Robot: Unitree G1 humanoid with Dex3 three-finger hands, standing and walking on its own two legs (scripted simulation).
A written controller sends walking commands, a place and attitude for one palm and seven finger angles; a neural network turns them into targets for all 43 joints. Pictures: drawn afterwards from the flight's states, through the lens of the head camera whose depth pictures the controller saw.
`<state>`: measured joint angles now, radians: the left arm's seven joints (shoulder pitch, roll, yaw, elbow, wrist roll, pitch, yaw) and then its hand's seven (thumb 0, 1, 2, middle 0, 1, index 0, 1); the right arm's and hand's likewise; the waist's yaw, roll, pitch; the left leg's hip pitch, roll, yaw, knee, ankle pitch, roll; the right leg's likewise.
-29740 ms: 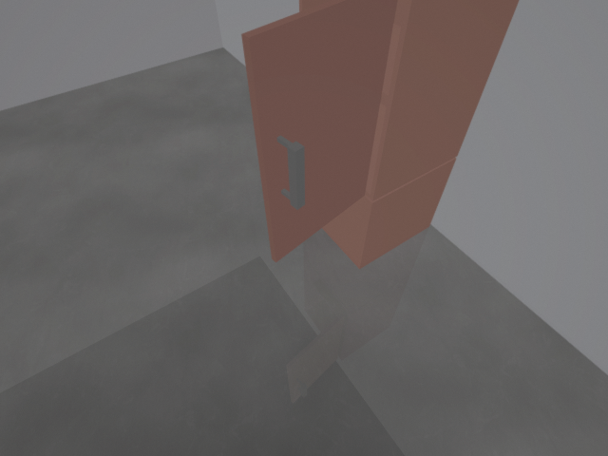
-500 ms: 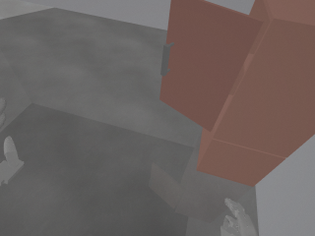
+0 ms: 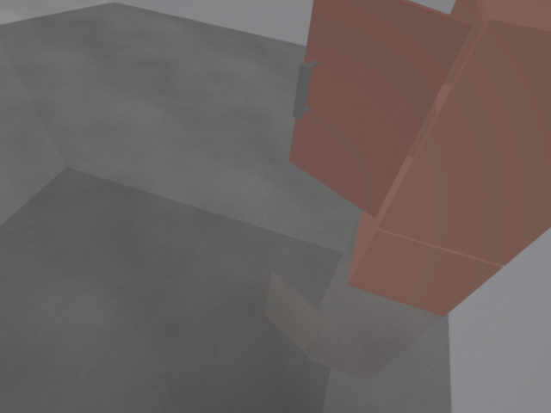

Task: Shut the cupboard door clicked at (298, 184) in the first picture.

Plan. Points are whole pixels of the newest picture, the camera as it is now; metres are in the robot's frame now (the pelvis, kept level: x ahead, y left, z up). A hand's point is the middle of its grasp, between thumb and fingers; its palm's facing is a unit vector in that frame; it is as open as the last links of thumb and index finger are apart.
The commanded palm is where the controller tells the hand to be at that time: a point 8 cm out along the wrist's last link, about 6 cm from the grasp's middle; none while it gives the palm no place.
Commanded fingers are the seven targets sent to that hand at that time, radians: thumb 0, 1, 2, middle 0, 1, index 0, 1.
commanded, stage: let the arm hang, fingers relaxed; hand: left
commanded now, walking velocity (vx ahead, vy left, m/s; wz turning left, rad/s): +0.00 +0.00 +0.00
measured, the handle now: (306, 90) +0.94 -0.04 -0.03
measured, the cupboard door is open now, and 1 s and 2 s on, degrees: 65 65 65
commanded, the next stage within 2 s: look to check the result in 0.74 s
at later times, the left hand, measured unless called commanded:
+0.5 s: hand out of the picture -0.02 +0.17 -0.17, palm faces -0.01 -0.98 -0.18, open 7.4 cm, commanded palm none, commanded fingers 0.00 0.90 0.90 -0.20 -0.30 -0.20 -0.30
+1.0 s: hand out of the picture -0.01 +0.17 -0.17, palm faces -0.01 -0.98 -0.19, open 7.4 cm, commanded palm none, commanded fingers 0.00 0.90 0.90 -0.20 -0.30 -0.20 -0.30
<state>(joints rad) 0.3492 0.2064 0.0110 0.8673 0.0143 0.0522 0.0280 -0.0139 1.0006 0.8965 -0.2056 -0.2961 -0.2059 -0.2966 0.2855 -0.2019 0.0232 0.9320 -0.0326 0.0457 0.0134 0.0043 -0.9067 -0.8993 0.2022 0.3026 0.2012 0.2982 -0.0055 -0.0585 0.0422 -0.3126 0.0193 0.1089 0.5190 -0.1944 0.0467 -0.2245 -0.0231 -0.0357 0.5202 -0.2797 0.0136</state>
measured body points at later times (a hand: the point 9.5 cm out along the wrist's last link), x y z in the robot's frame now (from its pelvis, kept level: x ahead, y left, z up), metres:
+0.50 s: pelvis +0.00 +0.00 +0.01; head -0.01 +0.00 +0.46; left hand -0.02 +0.22 -0.16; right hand -0.02 -0.21 -0.16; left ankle +0.06 +0.09 -0.73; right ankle +0.00 -0.13 -0.73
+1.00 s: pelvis +0.02 +0.00 +0.01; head +0.03 +0.00 +0.46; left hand -0.01 +0.22 -0.15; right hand -0.01 -0.22 -0.15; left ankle +0.06 +0.09 -0.73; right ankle +0.00 -0.13 -0.73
